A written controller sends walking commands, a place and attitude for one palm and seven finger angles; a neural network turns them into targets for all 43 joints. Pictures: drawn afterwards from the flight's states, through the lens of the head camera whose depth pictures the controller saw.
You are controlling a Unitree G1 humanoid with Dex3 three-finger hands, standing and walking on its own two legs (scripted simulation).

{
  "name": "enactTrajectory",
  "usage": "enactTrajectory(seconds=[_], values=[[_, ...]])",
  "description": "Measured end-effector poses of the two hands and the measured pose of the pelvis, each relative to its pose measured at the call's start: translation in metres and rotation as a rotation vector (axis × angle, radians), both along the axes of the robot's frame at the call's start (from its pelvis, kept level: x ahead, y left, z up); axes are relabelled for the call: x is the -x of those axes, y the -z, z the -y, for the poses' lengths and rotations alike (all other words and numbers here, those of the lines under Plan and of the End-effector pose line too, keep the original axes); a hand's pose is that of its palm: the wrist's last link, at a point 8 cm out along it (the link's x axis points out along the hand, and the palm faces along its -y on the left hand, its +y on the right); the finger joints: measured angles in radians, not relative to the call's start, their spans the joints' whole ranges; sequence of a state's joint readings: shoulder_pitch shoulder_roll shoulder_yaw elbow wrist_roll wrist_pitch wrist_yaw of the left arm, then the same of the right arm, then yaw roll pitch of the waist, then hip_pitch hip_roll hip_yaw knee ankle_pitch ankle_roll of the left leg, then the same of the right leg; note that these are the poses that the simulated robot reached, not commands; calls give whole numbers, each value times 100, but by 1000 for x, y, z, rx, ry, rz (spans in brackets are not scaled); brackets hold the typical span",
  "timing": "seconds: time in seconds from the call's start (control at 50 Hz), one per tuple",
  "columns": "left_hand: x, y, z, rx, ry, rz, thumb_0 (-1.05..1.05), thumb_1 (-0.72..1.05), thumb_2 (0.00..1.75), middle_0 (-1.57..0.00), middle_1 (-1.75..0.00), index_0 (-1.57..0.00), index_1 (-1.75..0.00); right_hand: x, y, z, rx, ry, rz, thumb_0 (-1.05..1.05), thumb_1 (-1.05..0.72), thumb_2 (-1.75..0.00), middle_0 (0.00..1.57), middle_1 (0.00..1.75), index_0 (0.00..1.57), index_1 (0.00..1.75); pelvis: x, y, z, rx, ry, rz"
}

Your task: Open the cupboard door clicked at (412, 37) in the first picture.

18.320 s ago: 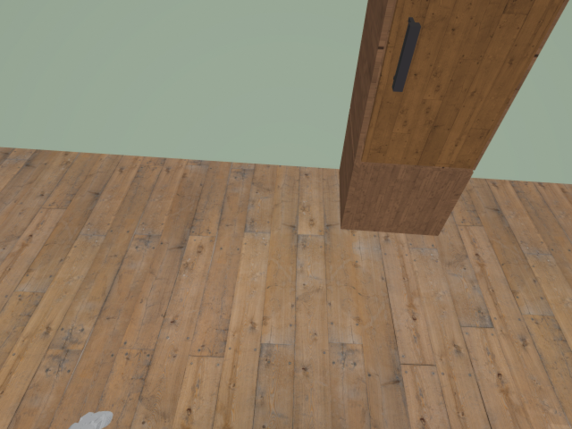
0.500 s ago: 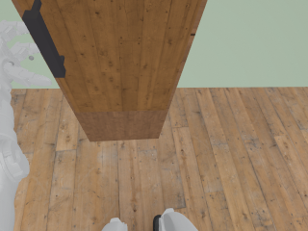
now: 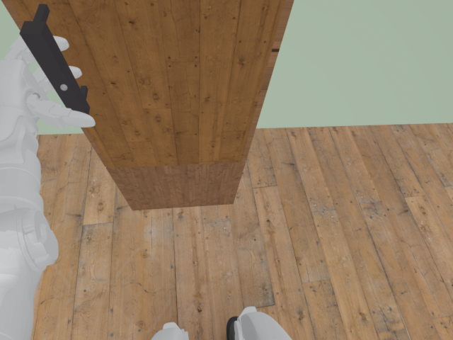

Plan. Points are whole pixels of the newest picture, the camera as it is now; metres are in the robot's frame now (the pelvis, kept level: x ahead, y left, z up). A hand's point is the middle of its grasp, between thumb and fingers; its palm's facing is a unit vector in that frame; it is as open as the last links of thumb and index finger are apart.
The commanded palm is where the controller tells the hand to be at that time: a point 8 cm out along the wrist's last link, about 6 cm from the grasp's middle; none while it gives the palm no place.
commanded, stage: slide the fingers in behind the handle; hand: left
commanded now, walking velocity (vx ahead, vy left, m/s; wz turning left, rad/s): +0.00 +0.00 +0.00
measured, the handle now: (64, 67) +0.56 +0.23 +0.10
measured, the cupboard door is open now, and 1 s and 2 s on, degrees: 0 0 23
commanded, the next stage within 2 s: close the thumb around the handle in 0.46 s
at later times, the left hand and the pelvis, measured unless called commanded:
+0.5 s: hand (63, 91) +0.51 +0.22 +0.11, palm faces +0.00 -1.00 -0.01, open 14.0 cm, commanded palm +0.49 +0.26 +0.10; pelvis +0.00 +0.00 +0.00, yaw +1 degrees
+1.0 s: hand (60, 89) +0.51 +0.22 +0.11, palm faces +0.01 -1.00 +0.00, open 8.7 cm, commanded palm +0.49 +0.27 +0.10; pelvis +0.00 +0.01 +0.00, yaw +0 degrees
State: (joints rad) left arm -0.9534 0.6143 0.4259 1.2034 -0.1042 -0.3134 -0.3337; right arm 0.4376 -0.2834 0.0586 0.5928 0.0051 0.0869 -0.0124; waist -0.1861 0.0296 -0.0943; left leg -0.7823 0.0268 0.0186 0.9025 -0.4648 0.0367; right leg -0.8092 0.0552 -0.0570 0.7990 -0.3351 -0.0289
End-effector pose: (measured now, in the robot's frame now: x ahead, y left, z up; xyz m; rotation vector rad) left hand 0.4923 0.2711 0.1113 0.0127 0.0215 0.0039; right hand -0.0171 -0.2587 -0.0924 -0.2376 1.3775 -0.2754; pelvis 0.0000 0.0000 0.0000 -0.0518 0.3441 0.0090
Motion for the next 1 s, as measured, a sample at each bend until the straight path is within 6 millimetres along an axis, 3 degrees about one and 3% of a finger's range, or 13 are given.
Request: enactTrajectory(seconds=[0.18,0.42,0.66,0.8,1.0], values=[[2,2,12,14,-2,-10,-2,-50,30,-30,-120,-30,-120,-5,2,1,-13,-7,5,1,-90,-90,21,30,20,30,-2,-1,1,-4,-4,9],[6,-1,0,1,-14,-3,-2,-49,30,-30,-120,-30,-120,-8,0,4,0,-10,27,1,-90,-90,21,30,20,30,1,-1,3,-5,-1,13],[4,2,4,12,-3,0,-2,-46,31,-31,-120,-30,-121,-3,-1,4,15,-19,12,1,-90,-90,21,30,20,30,3,0,0,-2,-9,6],[3,3,3,9,-3,-13,-1,-24,41,-32,-122,-32,-123,1,0,0,7,-7,9,1,-90,-90,21,30,20,30,2,0,-3,0,-4,8],[3,2,-5,17,-8,0,-1,26,62,-36,-128,-35,-128,4,0,-6,0,0,-2,1,-90,-90,21,30,20,30,0,0,-5,2,1,5]])
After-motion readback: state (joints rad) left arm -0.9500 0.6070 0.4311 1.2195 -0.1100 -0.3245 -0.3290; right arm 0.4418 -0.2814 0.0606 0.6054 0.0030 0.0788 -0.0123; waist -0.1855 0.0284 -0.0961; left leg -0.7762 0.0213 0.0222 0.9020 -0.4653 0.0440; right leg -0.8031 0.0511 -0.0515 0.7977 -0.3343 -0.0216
